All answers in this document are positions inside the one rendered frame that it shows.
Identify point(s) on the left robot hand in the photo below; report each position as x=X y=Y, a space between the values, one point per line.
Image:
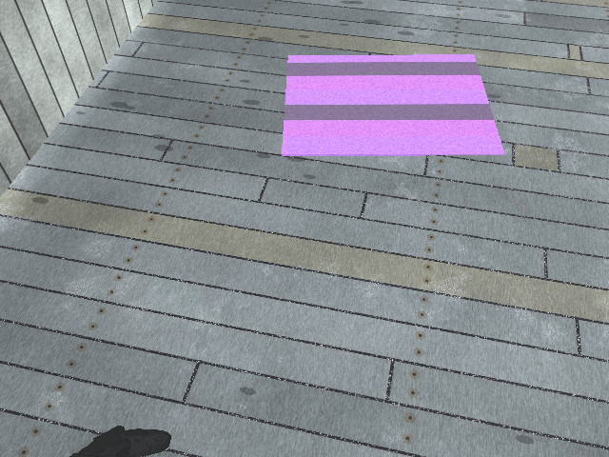
x=119 y=442

